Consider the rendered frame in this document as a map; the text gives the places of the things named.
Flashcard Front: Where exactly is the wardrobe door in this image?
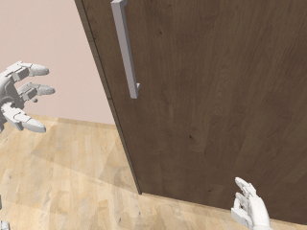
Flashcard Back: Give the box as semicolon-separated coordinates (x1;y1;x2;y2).
83;0;307;225

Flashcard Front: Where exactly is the left robot upper arm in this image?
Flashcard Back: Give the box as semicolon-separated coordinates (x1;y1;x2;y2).
0;220;11;230

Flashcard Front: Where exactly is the robot right hand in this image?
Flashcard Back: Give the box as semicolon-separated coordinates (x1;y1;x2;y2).
231;177;272;230

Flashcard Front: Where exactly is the handle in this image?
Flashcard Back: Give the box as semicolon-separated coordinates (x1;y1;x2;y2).
110;0;140;99

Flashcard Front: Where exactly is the robot left hand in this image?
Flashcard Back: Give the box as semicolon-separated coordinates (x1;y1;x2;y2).
0;60;56;133

